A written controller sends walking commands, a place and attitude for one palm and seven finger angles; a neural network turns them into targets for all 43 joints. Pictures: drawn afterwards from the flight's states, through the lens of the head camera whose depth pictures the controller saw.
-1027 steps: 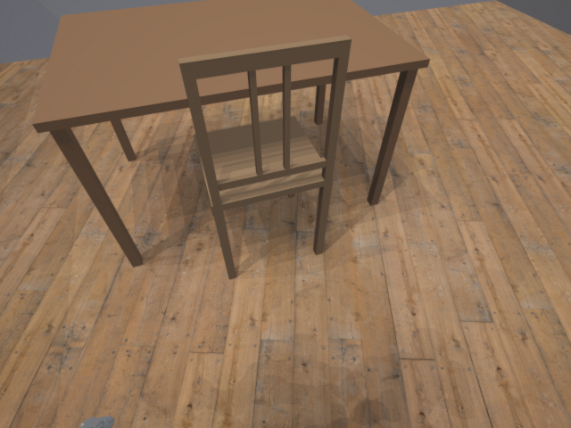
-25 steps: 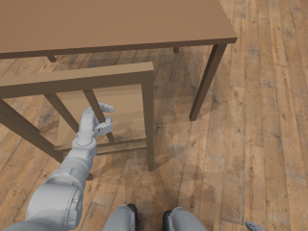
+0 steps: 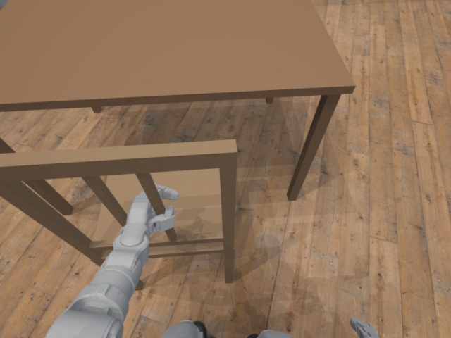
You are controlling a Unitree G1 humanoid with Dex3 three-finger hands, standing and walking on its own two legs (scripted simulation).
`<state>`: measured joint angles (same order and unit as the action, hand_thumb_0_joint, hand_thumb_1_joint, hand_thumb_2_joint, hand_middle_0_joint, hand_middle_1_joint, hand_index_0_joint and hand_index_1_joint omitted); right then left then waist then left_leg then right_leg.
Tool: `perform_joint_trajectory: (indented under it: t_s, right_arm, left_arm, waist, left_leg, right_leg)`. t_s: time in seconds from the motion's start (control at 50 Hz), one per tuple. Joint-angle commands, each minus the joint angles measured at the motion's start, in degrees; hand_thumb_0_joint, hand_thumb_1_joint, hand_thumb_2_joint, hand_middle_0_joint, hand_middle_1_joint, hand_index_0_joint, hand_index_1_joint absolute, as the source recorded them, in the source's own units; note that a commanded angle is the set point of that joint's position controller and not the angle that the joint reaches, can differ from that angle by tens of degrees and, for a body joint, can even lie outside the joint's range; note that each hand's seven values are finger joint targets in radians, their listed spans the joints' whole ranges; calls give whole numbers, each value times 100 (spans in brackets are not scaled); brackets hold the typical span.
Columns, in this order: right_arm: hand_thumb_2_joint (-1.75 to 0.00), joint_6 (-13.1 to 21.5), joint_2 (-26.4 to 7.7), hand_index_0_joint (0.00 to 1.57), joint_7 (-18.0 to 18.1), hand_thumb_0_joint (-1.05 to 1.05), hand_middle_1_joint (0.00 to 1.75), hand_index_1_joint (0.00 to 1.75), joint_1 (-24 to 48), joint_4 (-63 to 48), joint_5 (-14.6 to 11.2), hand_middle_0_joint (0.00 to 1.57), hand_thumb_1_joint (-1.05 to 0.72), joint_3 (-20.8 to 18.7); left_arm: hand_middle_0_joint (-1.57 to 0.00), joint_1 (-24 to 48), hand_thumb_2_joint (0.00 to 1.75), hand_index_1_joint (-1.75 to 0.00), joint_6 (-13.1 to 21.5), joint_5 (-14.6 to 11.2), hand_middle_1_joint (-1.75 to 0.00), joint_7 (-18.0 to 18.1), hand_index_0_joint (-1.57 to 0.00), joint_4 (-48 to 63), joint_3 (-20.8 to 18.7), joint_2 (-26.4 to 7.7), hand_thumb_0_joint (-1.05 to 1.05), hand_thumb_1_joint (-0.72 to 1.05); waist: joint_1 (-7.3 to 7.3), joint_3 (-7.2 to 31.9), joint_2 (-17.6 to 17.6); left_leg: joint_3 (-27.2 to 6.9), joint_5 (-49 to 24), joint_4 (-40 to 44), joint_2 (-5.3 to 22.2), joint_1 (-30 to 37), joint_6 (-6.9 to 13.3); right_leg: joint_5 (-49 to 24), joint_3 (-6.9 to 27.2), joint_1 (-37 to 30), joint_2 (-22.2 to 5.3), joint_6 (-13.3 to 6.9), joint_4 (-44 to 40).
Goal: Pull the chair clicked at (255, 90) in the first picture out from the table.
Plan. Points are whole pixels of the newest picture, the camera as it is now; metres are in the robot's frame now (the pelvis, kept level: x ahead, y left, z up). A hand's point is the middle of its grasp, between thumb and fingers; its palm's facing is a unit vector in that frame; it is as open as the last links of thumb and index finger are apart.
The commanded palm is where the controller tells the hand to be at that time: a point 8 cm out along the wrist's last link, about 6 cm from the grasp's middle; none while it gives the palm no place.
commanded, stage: stop walking, hand still on the chair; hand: left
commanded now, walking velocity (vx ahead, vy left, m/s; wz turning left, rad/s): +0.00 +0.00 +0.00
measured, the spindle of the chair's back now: (119, 213) +0.36 +0.24 -0.07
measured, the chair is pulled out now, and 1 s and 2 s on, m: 0.18 0.20 0.20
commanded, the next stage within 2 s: open the thumb and straighten the fingers in 0.68 s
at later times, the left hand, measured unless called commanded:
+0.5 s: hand (167, 223) +0.33 +0.13 -0.05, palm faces -0.02 -0.99 -0.15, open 5.1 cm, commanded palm +0.31 +0.18 -0.04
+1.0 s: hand (163, 219) +0.34 +0.13 -0.05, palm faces -0.04 -0.99 -0.15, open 7.0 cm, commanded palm +0.32 +0.19 -0.04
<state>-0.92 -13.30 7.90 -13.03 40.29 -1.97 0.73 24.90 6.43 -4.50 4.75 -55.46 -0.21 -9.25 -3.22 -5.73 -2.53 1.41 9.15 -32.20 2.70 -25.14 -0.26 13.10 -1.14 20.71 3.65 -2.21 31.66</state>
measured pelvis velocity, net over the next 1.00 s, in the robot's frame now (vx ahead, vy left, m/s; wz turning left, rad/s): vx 0.07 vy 0.00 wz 0.03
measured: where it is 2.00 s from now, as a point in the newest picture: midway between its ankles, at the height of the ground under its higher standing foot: outside the picture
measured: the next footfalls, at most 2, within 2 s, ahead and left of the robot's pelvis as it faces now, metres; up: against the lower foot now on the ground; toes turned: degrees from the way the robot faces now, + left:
none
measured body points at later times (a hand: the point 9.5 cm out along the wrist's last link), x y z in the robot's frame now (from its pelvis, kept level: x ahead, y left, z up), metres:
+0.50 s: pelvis +0.07 +0.01 +0.02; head +0.07 -0.01 +0.46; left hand +0.33 +0.18 -0.04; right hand +0.22 -0.23 -0.10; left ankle +0.08 +0.12 -0.73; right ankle +0.04 -0.09 -0.73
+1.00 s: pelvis +0.07 +0.00 +0.00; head +0.08 -0.01 +0.45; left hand +0.34 +0.19 -0.04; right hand +0.20 -0.26 -0.11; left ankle +0.08 +0.12 -0.73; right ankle +0.04 -0.09 -0.73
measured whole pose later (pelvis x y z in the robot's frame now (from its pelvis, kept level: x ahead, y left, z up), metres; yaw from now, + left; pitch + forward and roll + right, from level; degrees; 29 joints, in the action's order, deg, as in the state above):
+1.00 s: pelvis +0.07 +0.00 +0.00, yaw +2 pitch +6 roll +0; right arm -0.6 -14.9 0.3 -13.6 35.8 -2.3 -1.7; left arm 2.7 -3.0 -2.7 0.7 -31.1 2.2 -8.8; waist -3.1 5.6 -1.8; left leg 1.2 16.5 -36.5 0.4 -26.0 0.5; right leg 21.4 -1.5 21.4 1.3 -1.8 36.8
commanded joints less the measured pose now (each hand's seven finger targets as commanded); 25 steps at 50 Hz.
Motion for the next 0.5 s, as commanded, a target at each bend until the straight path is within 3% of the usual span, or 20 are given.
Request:
perform_joint_trajectory:
  t_s: [0.0, 0.02, 0.12, 0.14, 0.22, 0.24, 0.3, 0.36, 0.48]
  right_arm:
    - [-90, 223, -790, 20, 66, 0, 30, 30, 180, -673, 27, 20, -90, -234]
    - [-90, 220, -766, 20, 69, 0, 30, 30, 199, -685, 28, 20, -90, -219]
    - [-90, 238, -727, 20, 66, 0, 30, 30, 294, -685, 69, 20, -90, -201]
    - [-90, 246, -775, 20, 78, 0, 30, 30, 313, -661, 75, 20, -90, -231]
    - [-90, 231, -690, 20, 32, 0, 30, 30, 369, -712, 86, 20, -90, -185]
    - [-90, 241, -725, 20, 36, 0, 30, 30, 381, -703, 98, 20, -90, -201]
    - [-90, 213, -666, 20, 15, 0, 30, 30, 426, -757, 105, 20, -90, -175]
    - [-90, 190, -685, 20, 4, 0, 30, 30, 445, -752, 119, 20, -90, -175]
    - [-90, 123, -641, 20, -27, 0, 30, 30, 487, -782, 114, 20, -90, -153]
  left_arm:
    - [-50, 1599, 90, -145, 222, 127, -145, 87, -50, 1235, 9, -865, 0, 90]
    - [-50, 1476, 90, -145, 199, 122, -145, 73, -50, 1226, 59, -787, 0, 90]
    - [-50, 931, 90, -145, 116, 135, -145, 56, -50, 1345, 143, -628, 0, 90]
    - [-50, 774, 90, -145, 84, 121, -145, 71, -50, 1338, 144, -640, 0, 90]
    - [-50, 459, 90, -145, 44, 140, -145, 38, -50, 1519, 261, -470, 0, 90]
    - [-50, 402, 90, -145, 36, 143, -145, 49, -50, 1586, 251, -507, 0, 90]
    - [-50, 154, 90, -145, 1, 155, -145, 39, -50, 1737, 271, -446, 0, 90]
    - [-50, -118, 90, -145, -33, 155, -145, 41, -50, 1717, 272, -449, 0, 90]
    - [-50, -321, 90, -145, -39, 162, -145, 18, -50, 1905, 343, -380, 0, 90]
  waist:
    - [162, 2200, 37]
    - [169, 2127, 174]
    - [215, 2019, 116]
    - [219, 1949, -27]
    - [230, 1956, 61]
    - [224, 1942, -115]
    - [243, 2020, 150]
    - [247, 1853, 91]
    - [252, 1873, 187]
  left_leg:
    - [-459, -202, 462, 340, 1893, 148]
    - [-452, -290, 494, 325, 1893, 150]
    - [-435, -936, 652, 308, 2238, 138]
    - [-449, -1012, 695, 309, 2301, 136]
    - [-389, -1370, 721, 279, 2476, 120]
    - [-364, -1489, 740, 263, 2544, 115]
    - [-335, -1816, 704, 264, 2634, 121]
    - [-296, -1824, 726, 232, 2588, 107]
    - [-255, -1869, 730, 203, 2603, 107]
  right_leg:
    - [77, 476, -299, -681, 229, -1021]
    - [-3, 457, -350, -668, 238, -1065]
    - [-528, 382, -474, -621, 215, -1145]
    - [-598, 376, -523, -618, 203, -1177]
    - [-946, 352, -572, -622, 188, -1218]
    - [-1025, 350, -605, -620, 169, -1222]
    - [-1417, 343, -721, -625, 183, -1225]
    - [-1509, 350, -734, -668, 164, -1286]
    - [-1721, 343, -864, -692, 162, -1311]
